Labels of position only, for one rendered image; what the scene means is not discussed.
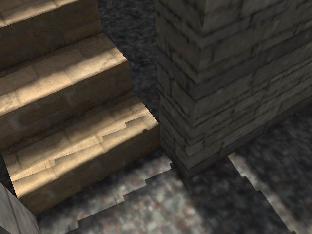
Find stairs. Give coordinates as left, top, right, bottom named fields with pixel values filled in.
left=0, top=0, right=161, bottom=216

